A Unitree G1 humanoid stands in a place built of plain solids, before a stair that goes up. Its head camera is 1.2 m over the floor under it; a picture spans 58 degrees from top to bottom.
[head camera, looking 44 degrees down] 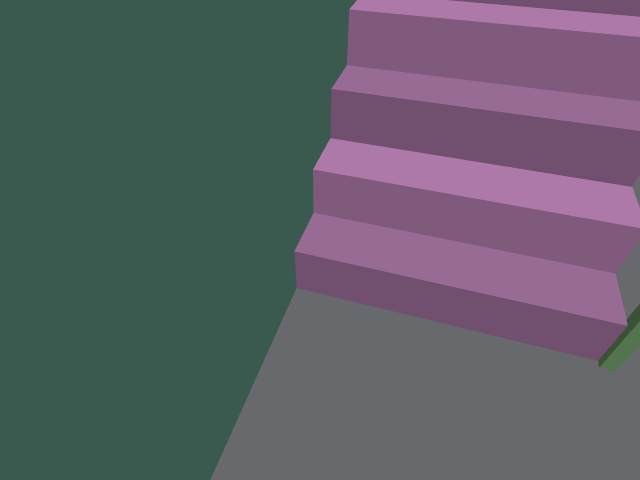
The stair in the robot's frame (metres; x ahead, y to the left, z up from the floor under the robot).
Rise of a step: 0.19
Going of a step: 0.20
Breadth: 0.99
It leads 17 degrees to the right of straight ahead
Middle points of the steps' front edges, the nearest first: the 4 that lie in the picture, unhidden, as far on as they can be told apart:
0.85 -0.39 0.19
1.04 -0.45 0.37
1.24 -0.51 0.56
1.44 -0.57 0.75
